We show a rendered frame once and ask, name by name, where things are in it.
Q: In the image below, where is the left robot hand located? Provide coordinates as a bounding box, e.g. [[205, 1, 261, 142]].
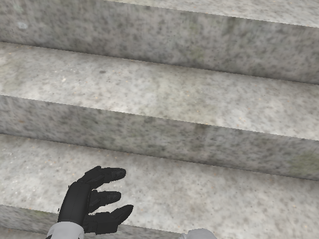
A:
[[57, 165, 134, 235]]

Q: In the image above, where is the right robot thigh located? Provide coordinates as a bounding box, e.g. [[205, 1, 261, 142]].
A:
[[177, 228, 217, 239]]

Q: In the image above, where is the left robot forearm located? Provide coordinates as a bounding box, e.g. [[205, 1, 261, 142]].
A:
[[46, 221, 85, 239]]

